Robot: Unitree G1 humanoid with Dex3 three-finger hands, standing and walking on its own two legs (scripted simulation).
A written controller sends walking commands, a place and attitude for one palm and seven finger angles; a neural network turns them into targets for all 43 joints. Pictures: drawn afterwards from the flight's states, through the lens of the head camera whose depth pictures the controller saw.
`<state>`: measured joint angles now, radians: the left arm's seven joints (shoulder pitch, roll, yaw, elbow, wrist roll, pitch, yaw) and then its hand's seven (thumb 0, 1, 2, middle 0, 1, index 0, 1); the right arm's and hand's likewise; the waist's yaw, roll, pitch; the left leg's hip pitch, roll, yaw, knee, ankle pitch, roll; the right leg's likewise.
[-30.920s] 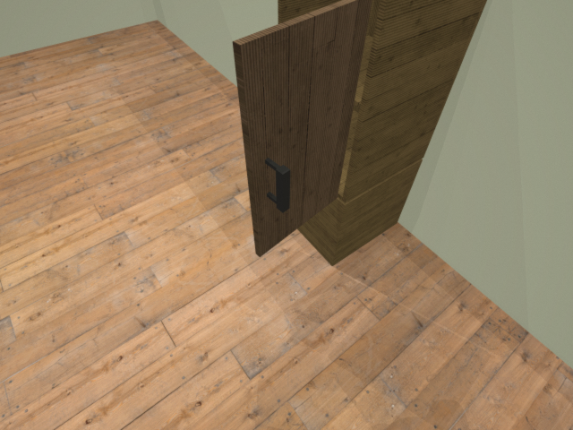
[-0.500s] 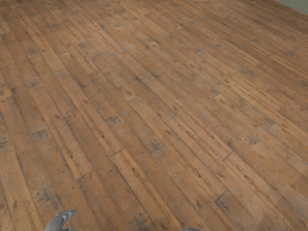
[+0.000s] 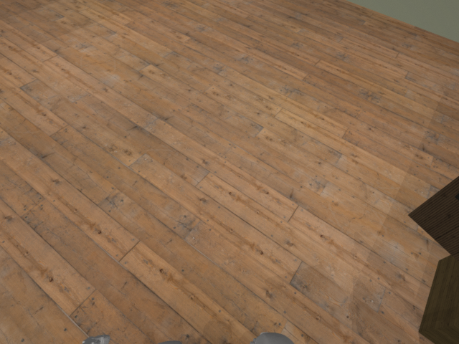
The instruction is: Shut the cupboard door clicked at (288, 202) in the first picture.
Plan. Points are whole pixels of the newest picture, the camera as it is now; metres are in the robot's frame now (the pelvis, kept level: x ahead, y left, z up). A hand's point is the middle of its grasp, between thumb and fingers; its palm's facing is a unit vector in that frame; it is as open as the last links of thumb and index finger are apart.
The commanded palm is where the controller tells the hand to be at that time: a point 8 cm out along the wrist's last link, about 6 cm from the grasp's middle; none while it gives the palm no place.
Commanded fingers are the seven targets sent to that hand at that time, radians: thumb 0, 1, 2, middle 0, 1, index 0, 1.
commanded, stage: turn to face it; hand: left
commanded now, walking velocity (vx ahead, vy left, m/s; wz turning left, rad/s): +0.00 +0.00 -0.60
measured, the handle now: out of the picture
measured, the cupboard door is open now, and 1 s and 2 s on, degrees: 71 71 71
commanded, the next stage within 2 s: take the last steps up to it in 1.44 s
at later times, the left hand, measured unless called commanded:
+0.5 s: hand (159, 329) +0.16 +0.14 -0.15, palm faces -0.28 -0.93 -0.25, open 7.4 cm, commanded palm none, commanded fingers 0.00 0.90 0.90 -0.20 -0.30 -0.20 -0.30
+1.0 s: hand (197, 280) +0.26 +0.07 -0.16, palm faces -0.57 -0.78 -0.27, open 7.4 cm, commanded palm none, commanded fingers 0.00 0.90 0.90 -0.20 -0.30 -0.20 -0.30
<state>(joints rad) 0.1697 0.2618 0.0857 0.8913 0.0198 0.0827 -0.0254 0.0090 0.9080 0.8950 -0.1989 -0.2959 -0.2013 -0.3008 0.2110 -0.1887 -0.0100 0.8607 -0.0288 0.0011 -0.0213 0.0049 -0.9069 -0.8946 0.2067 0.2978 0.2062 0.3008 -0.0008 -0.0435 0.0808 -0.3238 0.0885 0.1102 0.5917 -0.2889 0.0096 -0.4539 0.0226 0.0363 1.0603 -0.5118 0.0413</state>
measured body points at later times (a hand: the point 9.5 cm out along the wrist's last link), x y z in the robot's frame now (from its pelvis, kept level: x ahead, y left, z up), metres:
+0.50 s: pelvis +0.01 -0.03 +0.00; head +0.06 -0.05 +0.45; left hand +0.17 +0.18 -0.13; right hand +0.00 -0.31 -0.14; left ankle +0.04 +0.11 -0.68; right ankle -0.02 -0.14 -0.73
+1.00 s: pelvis +0.03 -0.04 -0.01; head +0.06 -0.07 +0.44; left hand +0.28 +0.11 -0.13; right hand -0.08 -0.28 -0.16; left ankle +0.08 +0.10 -0.73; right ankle -0.04 -0.13 -0.74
